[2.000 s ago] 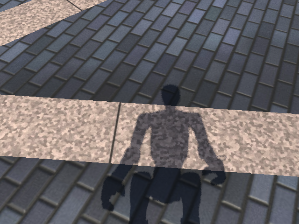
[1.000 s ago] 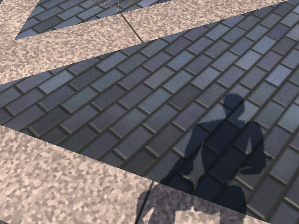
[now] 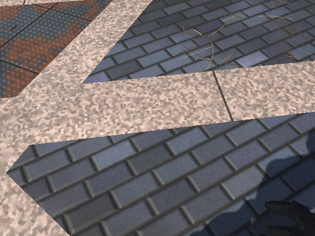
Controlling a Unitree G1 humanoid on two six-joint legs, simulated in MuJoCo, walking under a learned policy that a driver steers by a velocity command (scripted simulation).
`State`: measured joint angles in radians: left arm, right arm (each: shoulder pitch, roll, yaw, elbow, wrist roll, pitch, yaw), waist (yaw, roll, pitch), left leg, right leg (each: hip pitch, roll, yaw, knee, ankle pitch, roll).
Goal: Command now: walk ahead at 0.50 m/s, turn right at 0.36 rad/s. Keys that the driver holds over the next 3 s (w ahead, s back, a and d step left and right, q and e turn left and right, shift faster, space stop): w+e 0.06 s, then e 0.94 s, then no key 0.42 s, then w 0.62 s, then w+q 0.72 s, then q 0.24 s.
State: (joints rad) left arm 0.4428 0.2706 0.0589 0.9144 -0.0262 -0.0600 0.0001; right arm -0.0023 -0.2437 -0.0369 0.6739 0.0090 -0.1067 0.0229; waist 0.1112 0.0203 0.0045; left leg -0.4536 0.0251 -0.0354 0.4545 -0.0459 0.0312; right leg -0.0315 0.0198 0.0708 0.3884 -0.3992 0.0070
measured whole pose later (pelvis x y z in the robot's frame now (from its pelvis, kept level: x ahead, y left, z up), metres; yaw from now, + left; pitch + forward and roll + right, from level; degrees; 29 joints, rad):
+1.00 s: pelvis +0.23 +0.01 +0.01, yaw -35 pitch +2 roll -1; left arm 0.19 0.34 0.10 0.60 -0.01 0.05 0.02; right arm 0.18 -0.28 -0.07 0.75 -0.02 0.00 -0.02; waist -0.01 -0.05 0.02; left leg -0.29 0.01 -0.01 0.50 -0.24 0.00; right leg -0.56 0.11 0.12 1.04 -0.43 0.03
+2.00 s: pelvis +0.36 -0.09 +0.01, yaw -40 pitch +2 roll -1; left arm 0.09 0.27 0.06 0.65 -0.02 -0.07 -0.04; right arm 0.45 -0.24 -0.02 0.87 0.00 -0.07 0.00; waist -0.10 -0.04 0.03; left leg 0.07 -0.02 0.04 0.20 -0.30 0.04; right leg -0.65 -0.07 0.00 0.70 0.00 0.01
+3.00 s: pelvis +0.82 -0.37 +0.02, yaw -11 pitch +2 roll -1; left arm 0.03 0.31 0.05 0.71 0.01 -0.07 0.00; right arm 0.28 -0.30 -0.07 0.68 0.01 -0.01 -0.02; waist -0.05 -0.03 0.07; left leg -0.23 -0.10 -0.11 0.40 -0.20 0.08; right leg -0.66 -0.05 0.10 0.76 -0.11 0.07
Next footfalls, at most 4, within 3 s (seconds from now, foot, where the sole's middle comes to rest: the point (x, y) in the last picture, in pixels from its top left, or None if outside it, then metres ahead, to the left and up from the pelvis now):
0.46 right None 0.28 -0.14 -0.77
0.88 left None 0.35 0.05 -0.77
1.26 right None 0.17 -0.12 -0.77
2.16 right None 0.49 -0.38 -0.77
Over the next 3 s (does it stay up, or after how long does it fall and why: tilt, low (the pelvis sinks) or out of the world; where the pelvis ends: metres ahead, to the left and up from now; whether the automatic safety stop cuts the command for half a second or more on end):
stays up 0.82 -0.37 0.02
